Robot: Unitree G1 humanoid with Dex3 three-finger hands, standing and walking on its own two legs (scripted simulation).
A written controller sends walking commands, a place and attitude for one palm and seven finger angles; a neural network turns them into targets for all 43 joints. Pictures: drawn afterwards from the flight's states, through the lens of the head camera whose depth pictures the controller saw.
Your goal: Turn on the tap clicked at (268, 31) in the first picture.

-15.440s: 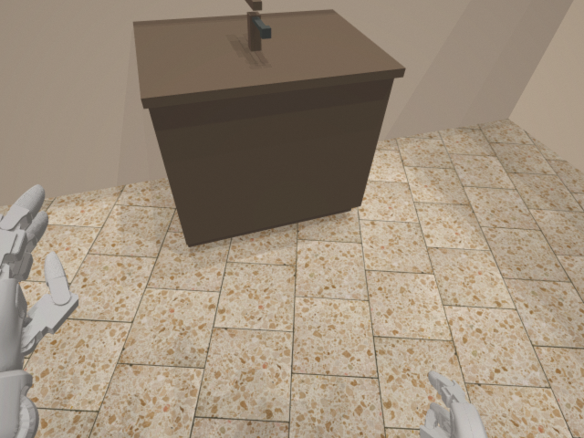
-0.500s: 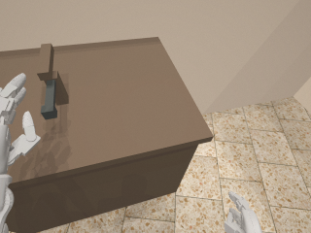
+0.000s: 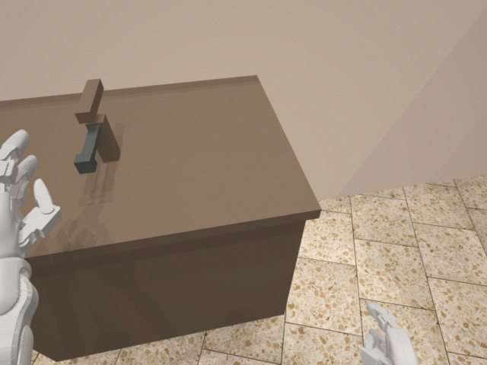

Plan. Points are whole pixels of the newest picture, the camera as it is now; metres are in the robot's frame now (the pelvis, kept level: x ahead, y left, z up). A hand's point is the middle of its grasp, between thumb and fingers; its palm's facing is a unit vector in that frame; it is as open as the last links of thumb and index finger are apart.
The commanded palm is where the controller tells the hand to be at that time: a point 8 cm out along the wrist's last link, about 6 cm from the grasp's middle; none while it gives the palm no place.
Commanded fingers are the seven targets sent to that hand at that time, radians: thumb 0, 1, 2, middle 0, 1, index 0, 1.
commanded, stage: turn the palm inward beside the body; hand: left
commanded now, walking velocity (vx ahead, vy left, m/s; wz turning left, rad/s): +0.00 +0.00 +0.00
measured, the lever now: (85, 163) +0.40 +0.36 +0.11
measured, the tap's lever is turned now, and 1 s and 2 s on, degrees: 0 0 0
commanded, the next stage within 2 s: reach beside the lever's end, fingers flat in 1.66 s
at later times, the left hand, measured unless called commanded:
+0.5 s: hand (92, 223) +0.25 +0.25 +0.15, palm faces +0.42 -0.88 -0.24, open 7.5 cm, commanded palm +0.19 +0.30 +0.17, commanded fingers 0.00 0.90 0.90 -0.20 -0.30 -0.20 -0.30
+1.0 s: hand (75, 243) +0.21 +0.25 +0.15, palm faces +0.48 -0.86 -0.15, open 7.5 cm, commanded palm +0.15 +0.29 +0.16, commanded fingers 0.00 0.90 0.90 -0.20 -0.30 -0.20 -0.30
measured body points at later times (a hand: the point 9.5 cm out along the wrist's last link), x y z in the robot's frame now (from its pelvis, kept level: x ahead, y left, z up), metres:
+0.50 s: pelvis +0.05 +0.01 +0.00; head +0.05 +0.00 +0.45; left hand +0.22 +0.29 +0.16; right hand +0.24 -0.23 -0.08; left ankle +0.05 +0.16 -0.72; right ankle +0.02 -0.08 -0.72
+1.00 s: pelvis +0.02 +0.02 +0.00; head -0.01 +0.01 +0.45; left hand +0.18 +0.30 +0.16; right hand +0.21 -0.19 -0.07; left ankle +0.05 +0.16 -0.72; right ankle +0.02 -0.08 -0.72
